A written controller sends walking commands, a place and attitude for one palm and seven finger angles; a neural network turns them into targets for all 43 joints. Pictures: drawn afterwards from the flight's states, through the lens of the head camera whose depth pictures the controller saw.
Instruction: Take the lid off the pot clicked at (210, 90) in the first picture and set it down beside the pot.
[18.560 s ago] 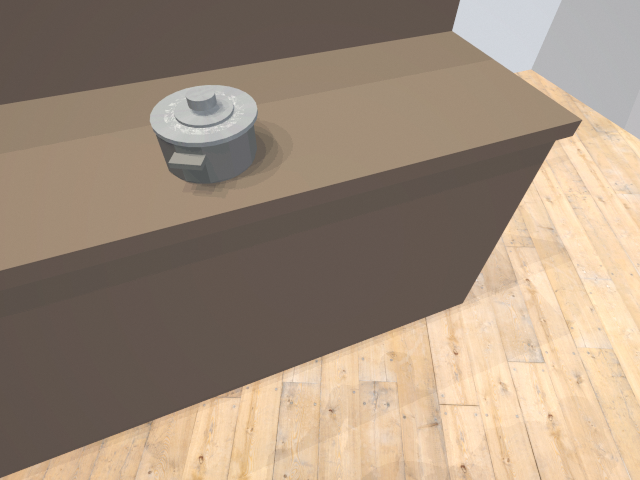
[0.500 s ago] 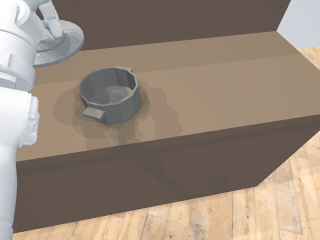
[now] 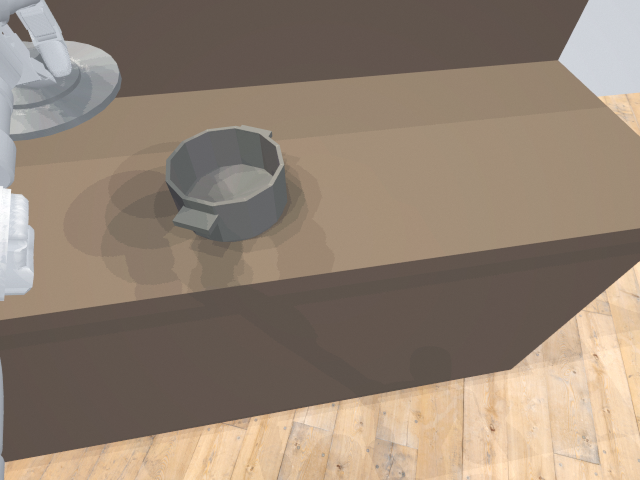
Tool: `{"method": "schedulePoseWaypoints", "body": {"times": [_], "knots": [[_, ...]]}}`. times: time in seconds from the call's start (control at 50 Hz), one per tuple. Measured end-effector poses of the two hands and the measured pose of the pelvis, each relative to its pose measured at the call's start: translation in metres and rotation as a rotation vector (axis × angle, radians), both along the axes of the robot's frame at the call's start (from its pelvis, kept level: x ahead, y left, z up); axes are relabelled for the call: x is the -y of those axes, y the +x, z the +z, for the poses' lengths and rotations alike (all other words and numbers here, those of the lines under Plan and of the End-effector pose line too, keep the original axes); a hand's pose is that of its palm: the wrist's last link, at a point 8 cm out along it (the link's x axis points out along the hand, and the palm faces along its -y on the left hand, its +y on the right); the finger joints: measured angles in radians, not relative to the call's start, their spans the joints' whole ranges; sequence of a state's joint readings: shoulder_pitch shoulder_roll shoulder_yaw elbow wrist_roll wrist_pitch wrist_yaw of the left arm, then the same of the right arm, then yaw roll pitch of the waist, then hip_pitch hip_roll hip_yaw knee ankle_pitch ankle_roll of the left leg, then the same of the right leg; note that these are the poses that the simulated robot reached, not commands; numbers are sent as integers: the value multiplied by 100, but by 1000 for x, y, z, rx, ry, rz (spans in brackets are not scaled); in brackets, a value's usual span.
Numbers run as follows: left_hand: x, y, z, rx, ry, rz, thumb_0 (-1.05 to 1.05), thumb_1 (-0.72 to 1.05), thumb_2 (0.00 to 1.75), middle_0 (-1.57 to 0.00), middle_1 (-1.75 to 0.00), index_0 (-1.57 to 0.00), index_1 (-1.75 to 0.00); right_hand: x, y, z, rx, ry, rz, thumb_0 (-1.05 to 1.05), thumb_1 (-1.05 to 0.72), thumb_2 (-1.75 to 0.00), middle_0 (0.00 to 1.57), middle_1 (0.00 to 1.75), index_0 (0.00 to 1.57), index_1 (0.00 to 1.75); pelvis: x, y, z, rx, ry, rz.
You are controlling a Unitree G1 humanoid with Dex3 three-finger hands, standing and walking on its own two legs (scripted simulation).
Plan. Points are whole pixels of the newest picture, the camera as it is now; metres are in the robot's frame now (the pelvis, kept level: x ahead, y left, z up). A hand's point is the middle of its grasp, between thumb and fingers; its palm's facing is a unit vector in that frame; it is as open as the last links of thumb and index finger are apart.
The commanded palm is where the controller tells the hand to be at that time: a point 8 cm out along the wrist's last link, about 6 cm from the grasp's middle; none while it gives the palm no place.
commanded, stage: move the lid sideways beside the pot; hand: left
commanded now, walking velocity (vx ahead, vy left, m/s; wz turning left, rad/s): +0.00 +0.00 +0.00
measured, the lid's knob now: (20, 61) +0.50 +0.30 +0.26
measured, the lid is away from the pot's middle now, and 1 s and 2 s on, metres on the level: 0.18 0.22 0.21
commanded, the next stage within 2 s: lower the lid onto the table in 0.52 s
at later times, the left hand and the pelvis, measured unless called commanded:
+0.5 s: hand out of the picture +0.46 +0.32 +0.28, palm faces -0.26 -0.15 -0.95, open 3.8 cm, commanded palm +0.48 +0.32 +0.35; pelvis +0.00 +0.00 +0.00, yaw +0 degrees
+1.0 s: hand (0, 82) +0.48 +0.31 +0.25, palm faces -0.29 -0.24 -0.92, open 3.8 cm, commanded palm +0.49 +0.32 +0.32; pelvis +0.01 +0.00 +0.00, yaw -1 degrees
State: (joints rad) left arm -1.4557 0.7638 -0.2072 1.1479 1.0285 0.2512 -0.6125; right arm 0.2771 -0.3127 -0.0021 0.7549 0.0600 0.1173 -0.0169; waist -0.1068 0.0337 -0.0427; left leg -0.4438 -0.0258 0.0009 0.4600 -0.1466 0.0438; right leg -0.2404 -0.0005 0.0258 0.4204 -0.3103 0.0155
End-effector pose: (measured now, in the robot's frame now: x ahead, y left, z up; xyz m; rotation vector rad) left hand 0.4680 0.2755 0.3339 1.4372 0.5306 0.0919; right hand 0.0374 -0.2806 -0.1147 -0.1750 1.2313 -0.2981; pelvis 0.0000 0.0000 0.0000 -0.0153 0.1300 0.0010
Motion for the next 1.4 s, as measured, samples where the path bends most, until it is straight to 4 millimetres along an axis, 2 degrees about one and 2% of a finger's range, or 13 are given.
{"method": "schedulePoseWaypoints", "body": {"times": [0.24, 0.46, 0.7, 0.88, 1.14, 1.4], "knots": [[-24, -6, 0, -5, 0, 29, -14, 39, 73, -44, -98, -115, -121, 1, 6, 1, -5, -8, 12, 0, -90, -90, 20, 30, 20, 30, 0, 0, 0, -1, -4, 5], [-42, -9, 0, -9, 9, 58, -14, 39, 73, -44, -98, -115, -121, 2, -2, 0, -36, -7, -5, 0, -90, -90, 20, 30, 20, 30, 0, 1, 0, -4, -6, 1], [-40, -7, -2, -15, -34, 71, -14, 39, 73, -44, -99, -115, -121, 3, -7, 0, -52, -5, -6, 0, -90, -90, 20, 30, 20, 30, 1, 1, 0, -4, -6, 5], [-35, 0, -13, -46, -56, 103, -14, 39, 73, -44, -98, -115, -121, 4, -12, 0, -46, -11, -12, 0, -90, -90, 20, 30, 20, 30, 1, 4, 0, -8, -1, -1], [-40, 11, -34, -73, -64, 101, -14, 40, 73, -44, -98, -115, -121, 7, -23, 0, -76, -16, -44, 0, -90, -90, 20, 30, 20, 30, 2, 9, -2, -21, -2, -11], [-45, 10, -51, -90, -71, 82, -14, 40, 73, -43, -98, -115, -121, 8, -17, 0, -64, -17, -47, 0, -90, -90, 20, 30, 20, 30, 2, 9, -4, -26, -7, -14]]}}
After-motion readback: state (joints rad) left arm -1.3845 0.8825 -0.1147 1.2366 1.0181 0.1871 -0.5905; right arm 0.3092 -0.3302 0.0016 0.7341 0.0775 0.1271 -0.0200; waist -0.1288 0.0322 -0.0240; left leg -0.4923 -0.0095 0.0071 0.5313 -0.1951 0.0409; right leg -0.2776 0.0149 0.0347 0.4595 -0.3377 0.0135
